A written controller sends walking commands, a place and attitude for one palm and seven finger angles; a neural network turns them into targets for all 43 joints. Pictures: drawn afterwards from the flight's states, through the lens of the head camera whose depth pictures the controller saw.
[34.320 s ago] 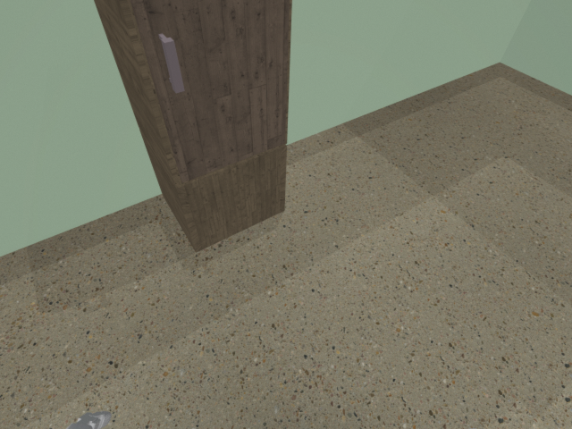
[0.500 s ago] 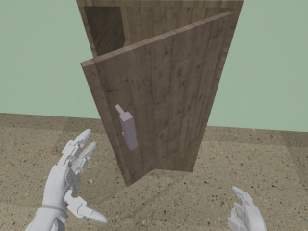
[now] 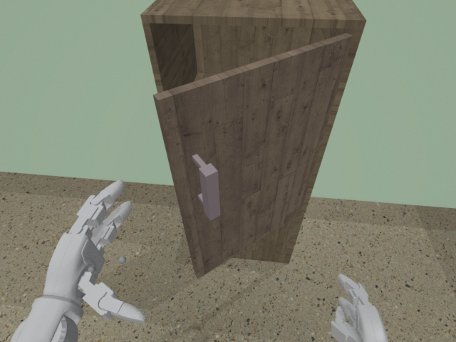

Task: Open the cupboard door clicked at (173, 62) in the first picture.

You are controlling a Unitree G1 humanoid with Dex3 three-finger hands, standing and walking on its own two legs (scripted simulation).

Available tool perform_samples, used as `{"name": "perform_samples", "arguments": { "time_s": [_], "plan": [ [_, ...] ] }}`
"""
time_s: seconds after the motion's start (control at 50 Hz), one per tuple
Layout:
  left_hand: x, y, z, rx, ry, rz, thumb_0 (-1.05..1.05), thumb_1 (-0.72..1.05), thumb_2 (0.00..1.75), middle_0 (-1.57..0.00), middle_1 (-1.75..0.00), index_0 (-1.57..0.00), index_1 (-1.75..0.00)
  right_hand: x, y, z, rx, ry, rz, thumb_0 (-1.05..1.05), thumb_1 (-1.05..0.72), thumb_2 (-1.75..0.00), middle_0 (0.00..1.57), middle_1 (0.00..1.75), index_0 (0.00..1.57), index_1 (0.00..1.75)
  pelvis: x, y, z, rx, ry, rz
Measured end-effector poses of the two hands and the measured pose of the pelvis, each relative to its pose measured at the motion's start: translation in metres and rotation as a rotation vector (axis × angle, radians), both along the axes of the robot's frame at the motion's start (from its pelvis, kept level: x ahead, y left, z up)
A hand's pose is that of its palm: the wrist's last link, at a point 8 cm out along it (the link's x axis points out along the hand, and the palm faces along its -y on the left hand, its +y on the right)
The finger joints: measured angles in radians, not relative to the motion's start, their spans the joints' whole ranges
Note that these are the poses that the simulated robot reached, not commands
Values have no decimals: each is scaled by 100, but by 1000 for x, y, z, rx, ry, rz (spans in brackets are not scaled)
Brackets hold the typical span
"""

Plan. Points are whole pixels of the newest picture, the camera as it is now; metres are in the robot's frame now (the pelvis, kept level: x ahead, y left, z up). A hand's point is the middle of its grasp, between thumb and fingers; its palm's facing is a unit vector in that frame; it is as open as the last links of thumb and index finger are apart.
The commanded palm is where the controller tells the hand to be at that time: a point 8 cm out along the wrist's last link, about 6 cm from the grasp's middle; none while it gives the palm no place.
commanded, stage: draw the hand back to the body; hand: left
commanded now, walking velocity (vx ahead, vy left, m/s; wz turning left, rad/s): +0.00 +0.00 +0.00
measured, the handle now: (205, 186) +0.37 +0.08 +0.09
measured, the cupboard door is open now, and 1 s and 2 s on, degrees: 40 40 40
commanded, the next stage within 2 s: step back with the hand held close in 1.10 s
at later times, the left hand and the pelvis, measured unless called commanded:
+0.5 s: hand (68, 229) +0.22 +0.24 +0.16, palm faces +0.34 -0.86 -0.38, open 11.8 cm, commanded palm +0.17 +0.29 +0.18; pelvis +0.02 +0.01 +0.03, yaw -2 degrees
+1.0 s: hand (61, 213) +0.23 +0.25 +0.18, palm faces +0.42 -0.81 -0.41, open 7.5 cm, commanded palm +0.18 +0.29 +0.20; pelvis +0.03 -0.01 +0.03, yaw -2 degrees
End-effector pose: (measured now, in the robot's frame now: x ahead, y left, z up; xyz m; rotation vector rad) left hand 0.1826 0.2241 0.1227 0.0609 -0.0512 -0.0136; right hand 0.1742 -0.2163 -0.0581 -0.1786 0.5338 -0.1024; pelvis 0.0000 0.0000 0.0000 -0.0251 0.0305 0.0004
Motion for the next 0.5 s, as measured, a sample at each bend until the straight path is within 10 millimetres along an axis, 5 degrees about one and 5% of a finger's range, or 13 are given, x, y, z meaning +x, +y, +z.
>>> {"name": "perform_samples", "arguments": {
  "time_s": [0.24, 0.5],
  "plan": [
    [-10, 33, 26, 243, 3, 275, -1, -23, 42, -17, -30, -17, -30, 2, 8, 14, -48, 48, -5, 1, -90, -90, 20, 30, 20, 30, 5, 8, 20, 2, -61, -16],
    [3, 56, 54, 342, -42, 358, 0, 21, 60, -18, -30, -19, -30, 11, 9, 14, -40, 116, -10, 1, -90, -90, 20, 30, 21, 30, 21, 13, 31, 16, -81, -36]
  ]
}}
